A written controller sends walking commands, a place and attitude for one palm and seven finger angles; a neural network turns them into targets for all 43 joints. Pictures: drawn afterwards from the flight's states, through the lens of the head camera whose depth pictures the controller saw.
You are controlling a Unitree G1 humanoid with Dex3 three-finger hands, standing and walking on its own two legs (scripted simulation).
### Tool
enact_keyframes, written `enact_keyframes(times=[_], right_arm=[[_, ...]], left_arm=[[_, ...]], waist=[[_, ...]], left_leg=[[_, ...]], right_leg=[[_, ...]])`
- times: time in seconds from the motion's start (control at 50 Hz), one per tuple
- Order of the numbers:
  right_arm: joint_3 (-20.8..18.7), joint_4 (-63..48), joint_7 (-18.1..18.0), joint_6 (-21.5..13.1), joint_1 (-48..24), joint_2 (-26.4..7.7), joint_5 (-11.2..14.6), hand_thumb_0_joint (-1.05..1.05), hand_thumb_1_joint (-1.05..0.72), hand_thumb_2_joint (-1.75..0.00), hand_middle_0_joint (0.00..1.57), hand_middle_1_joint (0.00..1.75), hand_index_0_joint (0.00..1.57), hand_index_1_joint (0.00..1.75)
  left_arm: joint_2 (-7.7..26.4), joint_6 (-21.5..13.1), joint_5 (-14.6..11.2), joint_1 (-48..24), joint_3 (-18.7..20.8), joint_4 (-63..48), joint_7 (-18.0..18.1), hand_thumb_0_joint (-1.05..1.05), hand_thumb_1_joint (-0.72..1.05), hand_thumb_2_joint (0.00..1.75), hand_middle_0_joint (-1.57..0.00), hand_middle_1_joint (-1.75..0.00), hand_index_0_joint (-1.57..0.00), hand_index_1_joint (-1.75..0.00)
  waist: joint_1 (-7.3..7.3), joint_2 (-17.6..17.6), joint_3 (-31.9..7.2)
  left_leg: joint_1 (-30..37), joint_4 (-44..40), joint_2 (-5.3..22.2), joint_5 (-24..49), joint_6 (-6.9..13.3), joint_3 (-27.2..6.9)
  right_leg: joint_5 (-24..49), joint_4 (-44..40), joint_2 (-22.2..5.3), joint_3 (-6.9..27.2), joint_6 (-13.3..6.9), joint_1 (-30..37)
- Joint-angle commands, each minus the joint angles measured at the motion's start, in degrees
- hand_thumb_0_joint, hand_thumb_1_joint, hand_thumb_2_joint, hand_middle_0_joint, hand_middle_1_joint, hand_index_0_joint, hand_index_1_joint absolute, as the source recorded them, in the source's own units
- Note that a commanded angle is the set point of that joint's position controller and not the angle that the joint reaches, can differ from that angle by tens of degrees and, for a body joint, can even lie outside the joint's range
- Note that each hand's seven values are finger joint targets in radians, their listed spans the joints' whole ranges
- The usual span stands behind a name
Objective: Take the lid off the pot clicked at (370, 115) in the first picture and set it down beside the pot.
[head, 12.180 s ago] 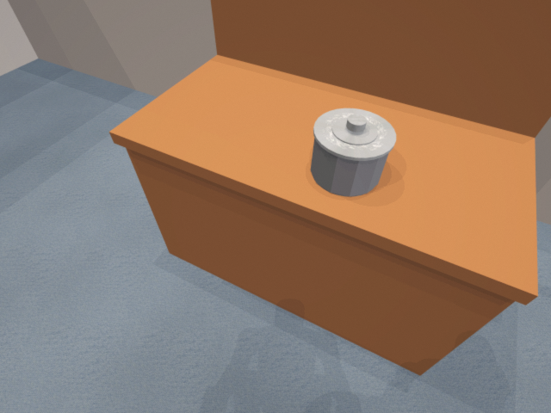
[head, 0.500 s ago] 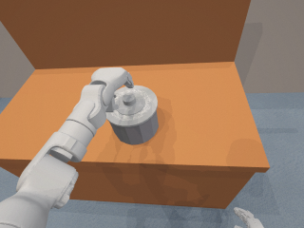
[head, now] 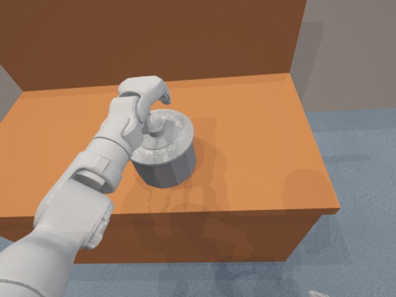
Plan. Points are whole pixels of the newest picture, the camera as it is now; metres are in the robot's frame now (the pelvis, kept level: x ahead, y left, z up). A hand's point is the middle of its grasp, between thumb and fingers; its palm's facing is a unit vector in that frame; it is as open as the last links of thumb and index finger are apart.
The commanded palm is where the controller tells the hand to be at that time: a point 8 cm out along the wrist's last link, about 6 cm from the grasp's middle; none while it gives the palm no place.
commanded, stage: move the open hand above the knob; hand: left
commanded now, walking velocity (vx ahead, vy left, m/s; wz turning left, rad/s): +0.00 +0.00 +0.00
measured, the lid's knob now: (155, 128) +0.50 +0.09 +0.05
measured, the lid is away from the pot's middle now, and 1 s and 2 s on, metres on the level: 0.00 0.00 0.00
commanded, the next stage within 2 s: lower the open fingers around the knob in 0.38 s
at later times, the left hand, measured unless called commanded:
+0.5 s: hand (143, 117) +0.46 +0.10 +0.12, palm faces -0.26 -0.01 -0.97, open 10.2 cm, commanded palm +0.45 +0.10 +0.18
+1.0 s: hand (149, 127) +0.46 +0.09 +0.09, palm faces -0.31 -0.01 -0.95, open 10.1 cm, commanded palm +0.45 +0.10 +0.14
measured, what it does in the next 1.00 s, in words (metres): stands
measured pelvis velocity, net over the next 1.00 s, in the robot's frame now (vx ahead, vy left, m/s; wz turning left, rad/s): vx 0.01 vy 0.01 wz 0.01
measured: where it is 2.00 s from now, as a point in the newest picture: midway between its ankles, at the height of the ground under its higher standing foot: outside the picture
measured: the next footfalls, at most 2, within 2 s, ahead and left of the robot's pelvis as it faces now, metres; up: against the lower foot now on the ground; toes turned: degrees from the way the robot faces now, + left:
none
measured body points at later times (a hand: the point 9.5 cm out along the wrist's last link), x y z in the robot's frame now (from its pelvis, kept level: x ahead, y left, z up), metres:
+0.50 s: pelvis +0.01 +0.01 +0.00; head +0.03 -0.03 +0.45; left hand +0.47 +0.10 +0.18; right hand +0.14 -0.23 -0.14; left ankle -0.04 +0.10 -0.74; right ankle +0.04 -0.12 -0.74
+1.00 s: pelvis +0.01 +0.01 +0.00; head +0.05 -0.03 +0.45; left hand +0.47 +0.09 +0.14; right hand +0.11 -0.24 -0.15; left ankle -0.04 +0.10 -0.74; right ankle +0.04 -0.12 -0.74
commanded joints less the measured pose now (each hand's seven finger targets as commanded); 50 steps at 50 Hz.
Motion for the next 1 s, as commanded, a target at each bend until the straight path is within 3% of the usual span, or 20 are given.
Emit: enact_keyframes(times=[0.0,0.04,0.12,0.2,0.22,0.26,0.32,0.36,0.4,0.46,0.5,0.6,0.68,0.74,0.8,0.84,0.88,0.9,0.96,0.98], right_arm=[[-1.86,-7.14,-0.23,-2.83,-2.78,-5.90,-0.37,0.00,-0.90,-0.90,0.20,0.30,0.20,0.30],[-1.65,-6.44,-0.19,-2.37,-3.07,-6.00,0.11,0.00,-0.90,-0.90,0.20,0.30,0.20,0.30],[-1.82,-7.23,0.19,-2.67,-4.17,-5.50,0.17,0.00,-0.90,-0.90,0.20,0.30,0.20,0.30],[-1.73,-7.19,-0.02,-2.40,-4.31,-5.84,-0.22,0.00,-0.90,-0.90,0.20,0.30,0.20,0.30],[-1.44,-7.19,0.13,-2.34,-4.70,-5.31,-0.13,0.00,-0.90,-0.90,0.20,0.30,0.20,0.30],[-1.53,-6.71,0.54,-1.90,-4.98,-5.39,0.20,0.00,-0.90,-0.90,0.20,0.30,0.20,0.30],[-1.51,-7.36,0.69,-1.91,-5.69,-5.42,-0.04,0.00,-0.90,-0.90,0.20,0.30,0.20,0.30],[-1.57,-7.09,0.99,-1.69,-5.90,-5.03,0.09,0.00,-0.90,-0.90,0.20,0.30,0.20,0.30],[-1.66,-6.97,1.04,-1.41,-5.46,-5.54,-0.20,0.00,-0.90,-0.90,0.20,0.30,0.20,0.30],[-1.23,-6.57,0.79,-0.94,-6.20,-5.43,0.10,0.00,-0.90,-0.90,0.20,0.30,0.20,0.30],[-1.38,-7.17,0.87,-1.13,-6.24,-5.23,-0.14,0.00,-0.90,-0.90,0.20,0.30,0.20,0.30],[-1.47,-7.73,0.85,-0.92,-5.98,-5.16,-0.29,0.00,-0.90,-0.90,0.20,0.30,0.20,0.30],[-1.32,-6.96,0.63,-0.51,-5.46,-5.48,-0.03,0.00,-0.90,-0.90,0.20,0.30,0.20,0.30],[-1.86,-7.27,0.76,-1.10,-5.09,-4.94,-0.24,0.00,-0.90,-0.90,0.20,0.30,0.20,0.30],[-1.93,-6.36,0.66,-0.86,-4.24,-5.63,-0.36,0.00,-0.90,-0.90,0.20,0.30,0.20,0.30],[-1.66,-5.92,0.53,-0.78,-4.63,-5.46,-0.03,0.00,-0.90,-0.90,0.20,0.30,0.20,0.30],[-1.92,-5.66,0.38,-1.11,-3.95,-5.66,-0.09,0.00,-0.90,-0.90,0.20,0.30,0.20,0.30],[-1.98,-5.87,0.23,-1.25,-3.71,-5.92,-0.40,0.00,-0.90,-0.90,0.20,0.30,0.20,0.30],[-1.93,-5.67,0.05,-1.29,-3.41,-5.37,-0.21,0.00,-0.90,-0.90,0.20,0.30,0.20,0.30],[-2.02,-5.55,0.16,-1.27,-3.22,-5.61,-0.26,0.00,-0.90,-0.90,0.20,0.30,0.20,0.30]], left_arm=[[14.66,-0.46,1.01,-28.65,7.14,-11.79,2.73,0.00,-0.29,1.38,-0.82,-0.08,-0.82,-0.08],[11.94,0.62,1.34,-26.90,4.90,-7.71,2.53,0.00,-0.29,1.38,-0.82,-0.08,-0.82,-0.08],[7.69,-0.05,0.13,-30.81,0.94,-13.65,1.68,0.00,-0.29,1.38,-0.82,-0.08,-0.82,-0.08],[13.00,-0.62,0.18,-29.41,5.71,-14.84,1.94,0.00,-0.29,1.38,-0.82,-0.08,-0.82,-0.08],[9.35,-0.36,0.79,-29.46,2.29,-13.32,1.85,0.00,-0.29,1.38,-0.82,-0.08,-0.82,-0.08],[6.99,0.22,1.16,-28.98,0.63,-12.32,2.04,0.00,-0.29,1.38,-0.82,-0.08,-0.82,-0.08],[9.38,0.04,-0.09,-30.24,2.88,-15.90,2.18,0.00,-0.29,1.38,-0.82,-0.08,-0.82,-0.08],[6.10,0.47,0.43,-29.47,0.18,-15.07,2.07,0.00,-0.29,1.38,-0.82,-0.08,-0.82,-0.08],[8.94,0.80,0.20,-27.84,3.39,-14.03,2.45,0.00,-0.29,1.38,-0.82,-0.08,-0.82,-0.08],[7.88,1.78,0.50,-28.71,2.18,-11.88,2.51,0.00,-0.29,1.38,-0.82,-0.08,-0.82,-0.08],[6.53,1.48,0.44,-29.15,1.26,-13.15,2.24,0.00,-0.29,1.38,-0.82,-0.08,-0.82,-0.08],[7.41,0.51,0.46,-26.87,2.40,-14.16,2.05,0.00,-0.29,1.38,-0.82,-0.08,-0.82,-0.08],[7.60,0.49,0.76,-26.23,2.60,-11.45,2.79,0.00,-0.29,1.38,-0.82,-0.08,-0.82,-0.08],[5.85,-0.49,0.65,-28.06,1.10,-15.07,3.45,0.00,-0.29,1.38,-0.82,-0.08,-0.82,-0.08],[8.54,-0.37,0.41,-26.04,4.08,-12.87,4.37,0.00,-0.29,1.38,-0.82,-0.08,-0.82,-0.08],[4.75,0.21,0.87,-26.24,0.63,-9.98,4.73,0.00,-0.29,1.38,-0.82,-0.08,-0.82,-0.08],[5.97,0.21,0.83,-27.10,1.76,-10.15,5.22,0.00,-0.29,1.38,-0.82,-0.08,-0.82,-0.08],[8.87,-0.50,0.31,-28.17,4.25,-12.44,5.51,0.00,-0.29,1.38,-0.82,-0.08,-0.82,-0.08],[6.07,-0.58,1.38,-27.20,1.60,-11.22,5.69,0.00,-0.29,1.38,-0.82,-0.08,-0.82,-0.08],[7.63,-0.41,1.48,-25.96,3.26,-10.02,5.96,0.00,-0.29,1.38,-0.82,-0.08,-0.82,-0.08]], waist=[[1.25,-9.66,-25.55],[0.63,-11.19,-20.88],[-0.08,-8.25,-23.30],[1.18,-8.23,-24.61],[0.60,-8.41,-23.17],[0.46,-8.31,-21.05],[0.96,-7.41,-24.01],[0.62,-7.78,-23.02],[1.29,-9.42,-23.10],[0.89,-10.29,-20.81],[0.87,-9.77,-22.17],[1.23,-9.21,-24.25],[0.92,-10.47,-21.65],[0.75,-7.32,-24.94],[1.04,-10.14,-23.42],[0.24,-10.28,-20.84],[0.37,-8.84,-21.79],[0.76,-9.31,-23.87],[0.24,-8.27,-24.43],[0.60,-9.20,-24.01]], left_leg=[[0.92,-2.30,0.83,15.77,1.13,-3.39],[-0.71,-2.90,1.03,13.37,0.91,-2.66],[3.12,-2.19,0.85,15.24,1.03,-3.31],[3.14,-2.09,0.82,17.05,0.91,-3.48],[2.60,-2.23,0.78,16.64,0.80,-3.50],[3.07,-2.22,1.11,16.67,0.47,-3.73],[4.38,-2.08,0.88,17.83,0.47,-3.88],[4.84,-1.70,1.20,19.49,0.32,-4.31],[4.24,-1.53,1.06,19.89,0.33,-4.30],[2.25,-2.22,1.04,16.80,0.33,-3.67],[3.08,-1.71,0.89,18.09,0.45,-4.02],[3.38,-1.25,0.92,20.04,0.53,-3.74],[1.87,-1.77,1.21,17.30,0.36,-3.53],[4.53,-0.92,1.20,20.12,0.56,-3.93],[2.79,-1.36,1.33,18.96,0.42,-3.91],[1.29,-1.71,1.26,16.03,0.38,-3.49],[1.55,-1.49,1.14,15.24,0.46,-3.41],[1.98,-1.43,1.11,16.11,0.58,-3.74],[2.02,-1.03,1.16,17.78,0.60,-3.41],[1.74,-1.08,1.34,17.99,0.49,-3.61]], right_leg=[[17.48,-0.39,1.02,0.53,-1.94,21.44],[15.39,-1.04,1.33,0.06,-1.68,19.12],[15.67,-0.70,1.34,-0.13,-1.89,17.49],[17.67,-0.45,1.08,0.10,-2.11,19.63],[17.06,-0.45,1.25,-0.30,-2.11,18.65],[15.64,-0.33,1.53,-0.89,-2.28,16.14],[16.94,-0.03,1.30,-0.60,-2.25,18.02],[17.20,0.23,1.46,-1.07,-2.38,16.67],[17.81,0.17,1.50,-1.03,-2.42,17.65],[16.52,-0.14,1.48,-1.02,-2.25,17.17],[17.21,0.18,1.46,-0.95,-2.43,17.38],[19.20,0.40,1.34,-0.65,-2.34,18.88],[16.84,0.14,1.66,-1.04,-2.26,17.30],[18.19,0.53,1.59,-0.70,-2.43,17.36],[17.74,0.18,1.66,-0.86,-2.36,17.71],[15.65,-0.06,1.82,-1.09,-2.29,15.89],[15.04,0.11,1.81,-0.75,-2.35,15.84],[16.09,0.16,1.57,-0.44,-2.37,17.63],[17.92,0.45,1.68,-0.34,-2.36,17.54],[17.94,0.57,1.73,-0.60,-2.37,17.63]])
